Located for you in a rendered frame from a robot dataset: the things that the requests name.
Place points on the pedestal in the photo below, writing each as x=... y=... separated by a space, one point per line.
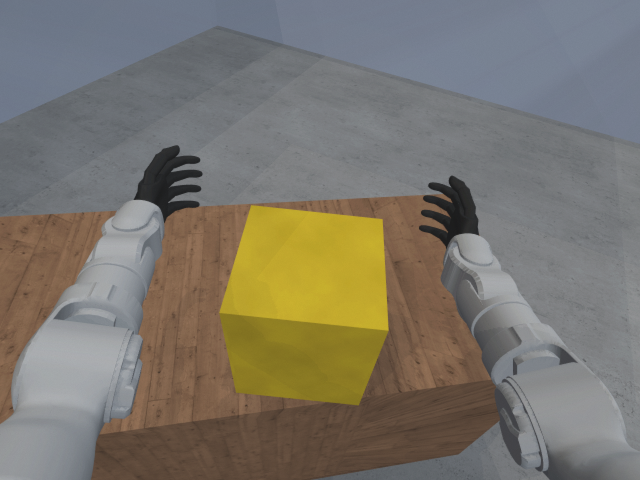
x=429 y=394

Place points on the robot right hand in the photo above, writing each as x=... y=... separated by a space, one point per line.
x=461 y=210

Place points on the carton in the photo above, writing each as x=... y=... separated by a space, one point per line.
x=304 y=314

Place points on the robot right upper arm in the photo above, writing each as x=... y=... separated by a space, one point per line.
x=560 y=421

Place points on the robot left hand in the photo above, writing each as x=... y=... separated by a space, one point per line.
x=154 y=187

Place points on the left robot forearm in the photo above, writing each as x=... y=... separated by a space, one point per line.
x=115 y=279

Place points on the right robot forearm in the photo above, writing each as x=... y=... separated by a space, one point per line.
x=511 y=337

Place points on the robot left upper arm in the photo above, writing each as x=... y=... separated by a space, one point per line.
x=78 y=377

